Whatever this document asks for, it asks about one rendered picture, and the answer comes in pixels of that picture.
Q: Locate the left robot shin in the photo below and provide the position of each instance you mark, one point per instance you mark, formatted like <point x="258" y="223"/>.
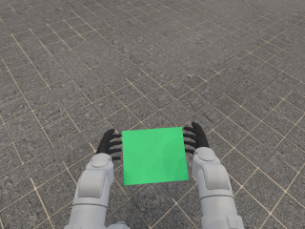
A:
<point x="121" y="222"/>

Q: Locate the left robot forearm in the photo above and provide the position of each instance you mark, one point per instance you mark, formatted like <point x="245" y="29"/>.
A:
<point x="91" y="196"/>

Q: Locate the right robot hand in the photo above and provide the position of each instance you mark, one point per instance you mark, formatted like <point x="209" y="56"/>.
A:
<point x="199" y="138"/>

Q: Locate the carton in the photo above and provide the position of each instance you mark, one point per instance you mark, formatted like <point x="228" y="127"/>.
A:
<point x="154" y="155"/>

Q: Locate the left robot hand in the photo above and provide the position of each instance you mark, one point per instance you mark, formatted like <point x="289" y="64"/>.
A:
<point x="105" y="144"/>

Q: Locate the right robot forearm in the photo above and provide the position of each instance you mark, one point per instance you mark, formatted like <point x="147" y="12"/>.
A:
<point x="215" y="192"/>

